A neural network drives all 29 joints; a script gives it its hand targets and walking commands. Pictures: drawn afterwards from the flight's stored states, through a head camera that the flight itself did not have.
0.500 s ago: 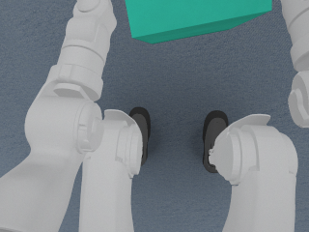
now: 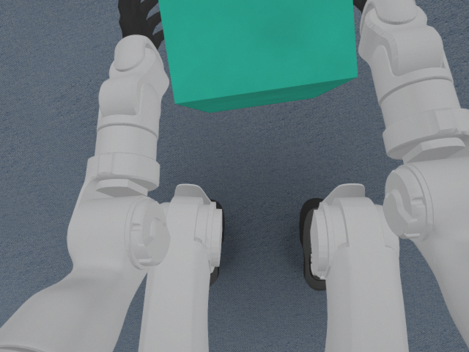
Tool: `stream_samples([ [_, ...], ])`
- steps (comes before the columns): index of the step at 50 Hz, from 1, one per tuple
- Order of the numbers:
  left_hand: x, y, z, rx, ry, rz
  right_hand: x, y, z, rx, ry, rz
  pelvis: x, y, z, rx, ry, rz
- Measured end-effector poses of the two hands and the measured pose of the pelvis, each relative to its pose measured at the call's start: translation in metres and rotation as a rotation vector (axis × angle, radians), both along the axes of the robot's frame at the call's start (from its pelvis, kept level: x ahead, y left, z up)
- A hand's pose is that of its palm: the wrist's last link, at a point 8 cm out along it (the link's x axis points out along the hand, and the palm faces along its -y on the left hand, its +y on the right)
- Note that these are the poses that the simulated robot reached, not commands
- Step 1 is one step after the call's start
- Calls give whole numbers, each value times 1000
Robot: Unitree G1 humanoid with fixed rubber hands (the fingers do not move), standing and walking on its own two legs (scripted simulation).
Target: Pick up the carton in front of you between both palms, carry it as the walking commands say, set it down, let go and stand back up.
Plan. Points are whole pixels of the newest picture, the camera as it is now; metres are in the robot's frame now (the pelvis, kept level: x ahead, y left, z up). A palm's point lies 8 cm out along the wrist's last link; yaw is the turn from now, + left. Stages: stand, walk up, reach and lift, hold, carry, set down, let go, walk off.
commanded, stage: reach and lift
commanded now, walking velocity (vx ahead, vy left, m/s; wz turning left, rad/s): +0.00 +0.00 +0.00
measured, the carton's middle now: (253, 33) +0.55 -0.01 -0.19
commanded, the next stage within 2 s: none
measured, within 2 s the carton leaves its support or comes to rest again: neither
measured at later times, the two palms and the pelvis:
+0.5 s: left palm (47, 20) +0.49 +0.14 +0.06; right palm out of the picture +0.50 -0.16 +0.06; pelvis -0.01 +0.01 +0.12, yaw -2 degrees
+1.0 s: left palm out of the picture +0.45 +0.14 +0.22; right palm out of the picture +0.45 -0.16 +0.22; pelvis +0.04 +0.00 +0.25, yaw -3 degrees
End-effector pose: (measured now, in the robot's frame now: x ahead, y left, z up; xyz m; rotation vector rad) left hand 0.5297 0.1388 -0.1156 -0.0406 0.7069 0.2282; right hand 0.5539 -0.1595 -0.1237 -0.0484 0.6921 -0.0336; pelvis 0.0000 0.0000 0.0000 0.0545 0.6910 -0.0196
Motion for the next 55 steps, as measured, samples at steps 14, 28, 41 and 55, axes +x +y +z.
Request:
stream_samples([
  [14,-36,-6,122,-22,11,-23,-36,-6,139,-9,16,-37,-13,9,78,-9,49,-27],
  [28,-45,-5,192,-17,-23,-40,-57,-6,200,21,-17,-75,0,8,131,-17,65,-23],
  [41,-67,-3,282,-15,-13,-59,-87,-4,287,39,-5,-108,24,5,201,-22,-41,-33],
  [55,-91,0,367,-21,-15,-88,-118,-1,374,33,-8,-137,47,6,278,-42,-193,-30],
])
